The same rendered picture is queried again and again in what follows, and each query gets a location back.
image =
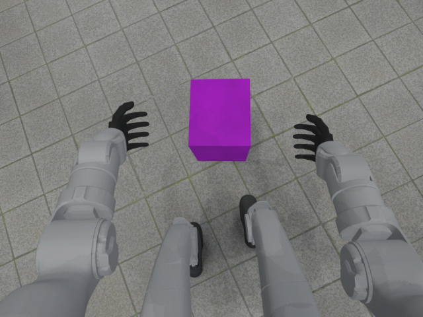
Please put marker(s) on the robot left hand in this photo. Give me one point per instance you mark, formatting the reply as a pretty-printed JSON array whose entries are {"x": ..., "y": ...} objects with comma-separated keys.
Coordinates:
[{"x": 119, "y": 121}]

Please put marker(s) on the left robot thigh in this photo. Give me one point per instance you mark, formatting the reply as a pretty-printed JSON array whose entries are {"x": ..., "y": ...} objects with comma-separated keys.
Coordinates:
[{"x": 168, "y": 291}]

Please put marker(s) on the robot right hand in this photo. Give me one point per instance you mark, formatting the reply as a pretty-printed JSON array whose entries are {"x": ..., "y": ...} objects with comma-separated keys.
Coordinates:
[{"x": 321, "y": 135}]

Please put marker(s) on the robot left upper arm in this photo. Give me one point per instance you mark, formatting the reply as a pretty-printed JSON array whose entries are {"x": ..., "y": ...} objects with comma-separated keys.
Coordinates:
[{"x": 74, "y": 255}]

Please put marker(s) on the robot right upper arm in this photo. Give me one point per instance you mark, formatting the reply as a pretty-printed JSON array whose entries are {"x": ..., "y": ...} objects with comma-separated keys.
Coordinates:
[{"x": 385, "y": 275}]

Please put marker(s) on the left robot foot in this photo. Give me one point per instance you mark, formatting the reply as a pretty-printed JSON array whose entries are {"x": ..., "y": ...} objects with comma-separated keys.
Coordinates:
[{"x": 196, "y": 270}]

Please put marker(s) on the robot left forearm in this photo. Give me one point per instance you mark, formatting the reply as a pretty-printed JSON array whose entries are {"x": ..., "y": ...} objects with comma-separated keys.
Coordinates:
[{"x": 90, "y": 189}]

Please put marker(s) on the robot right forearm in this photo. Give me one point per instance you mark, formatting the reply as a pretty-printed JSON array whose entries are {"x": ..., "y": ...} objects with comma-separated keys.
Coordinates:
[{"x": 361, "y": 212}]

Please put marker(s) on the carton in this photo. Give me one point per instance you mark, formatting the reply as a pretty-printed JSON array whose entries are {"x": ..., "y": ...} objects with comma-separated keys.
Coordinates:
[{"x": 219, "y": 121}]

